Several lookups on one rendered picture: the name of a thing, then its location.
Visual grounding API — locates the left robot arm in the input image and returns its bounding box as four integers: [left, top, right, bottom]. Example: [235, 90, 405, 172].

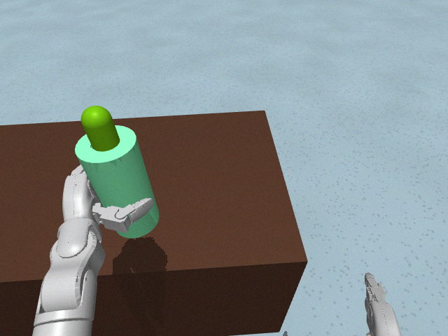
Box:
[32, 218, 105, 336]

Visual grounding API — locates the right robot hand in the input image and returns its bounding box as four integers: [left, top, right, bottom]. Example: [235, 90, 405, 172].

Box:
[354, 272, 402, 336]

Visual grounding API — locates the bottle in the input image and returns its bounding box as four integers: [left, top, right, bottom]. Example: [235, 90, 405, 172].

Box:
[75, 106, 160, 239]

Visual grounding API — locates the left robot hand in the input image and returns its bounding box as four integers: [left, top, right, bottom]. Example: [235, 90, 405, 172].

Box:
[62, 164, 154, 233]

